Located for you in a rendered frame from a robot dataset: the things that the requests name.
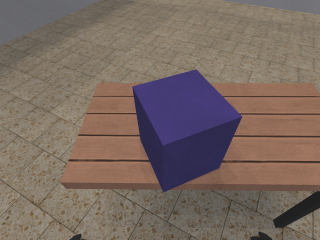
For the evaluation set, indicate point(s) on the table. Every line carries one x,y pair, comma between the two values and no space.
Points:
276,146

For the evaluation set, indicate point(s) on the carton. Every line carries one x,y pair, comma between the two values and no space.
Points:
185,126

